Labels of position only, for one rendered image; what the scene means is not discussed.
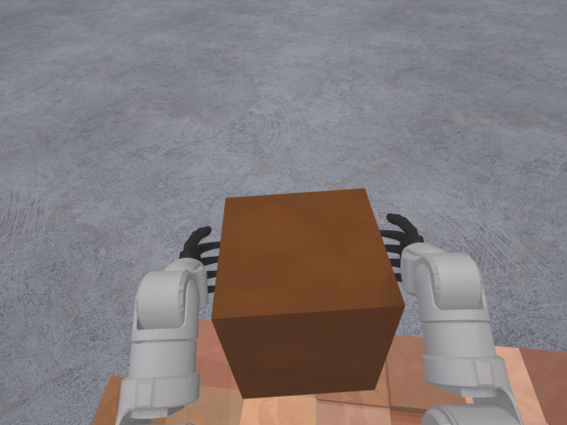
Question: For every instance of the carton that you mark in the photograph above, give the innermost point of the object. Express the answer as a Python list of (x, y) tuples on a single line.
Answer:
[(305, 298)]

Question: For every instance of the right robot upper arm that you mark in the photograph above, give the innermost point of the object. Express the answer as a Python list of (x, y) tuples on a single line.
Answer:
[(469, 414)]

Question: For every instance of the left robot forearm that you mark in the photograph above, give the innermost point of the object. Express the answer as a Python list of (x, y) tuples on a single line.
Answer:
[(162, 376)]

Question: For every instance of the left robot hand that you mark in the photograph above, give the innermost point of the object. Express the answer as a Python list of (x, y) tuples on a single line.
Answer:
[(192, 250)]

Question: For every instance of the right robot hand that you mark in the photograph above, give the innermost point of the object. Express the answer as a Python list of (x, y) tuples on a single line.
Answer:
[(410, 237)]

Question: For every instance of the right robot forearm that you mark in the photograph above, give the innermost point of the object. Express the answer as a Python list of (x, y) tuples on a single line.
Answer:
[(460, 354)]

